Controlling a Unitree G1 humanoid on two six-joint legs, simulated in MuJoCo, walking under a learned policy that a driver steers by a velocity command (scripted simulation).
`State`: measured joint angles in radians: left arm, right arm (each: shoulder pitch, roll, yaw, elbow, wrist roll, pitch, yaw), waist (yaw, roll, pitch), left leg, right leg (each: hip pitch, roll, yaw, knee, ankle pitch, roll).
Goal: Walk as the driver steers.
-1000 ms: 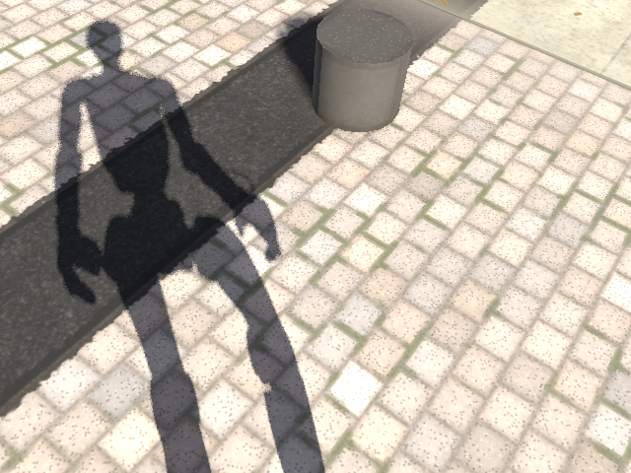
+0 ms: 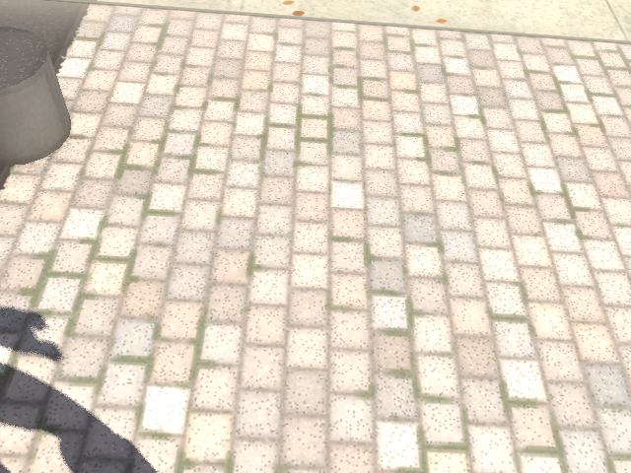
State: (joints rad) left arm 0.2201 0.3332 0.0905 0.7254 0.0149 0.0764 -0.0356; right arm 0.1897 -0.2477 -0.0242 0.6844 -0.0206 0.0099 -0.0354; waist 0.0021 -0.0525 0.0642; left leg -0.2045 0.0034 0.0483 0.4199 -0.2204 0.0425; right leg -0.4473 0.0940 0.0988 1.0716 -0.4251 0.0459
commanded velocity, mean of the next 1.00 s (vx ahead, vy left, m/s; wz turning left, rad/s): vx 0.17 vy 0.00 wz -0.05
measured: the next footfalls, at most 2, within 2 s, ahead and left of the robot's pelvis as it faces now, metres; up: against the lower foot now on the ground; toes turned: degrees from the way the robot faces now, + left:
right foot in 0.18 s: +0.05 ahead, -0.11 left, +0.00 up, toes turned -3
left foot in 0.44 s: +0.02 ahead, +0.10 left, +0.00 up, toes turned -5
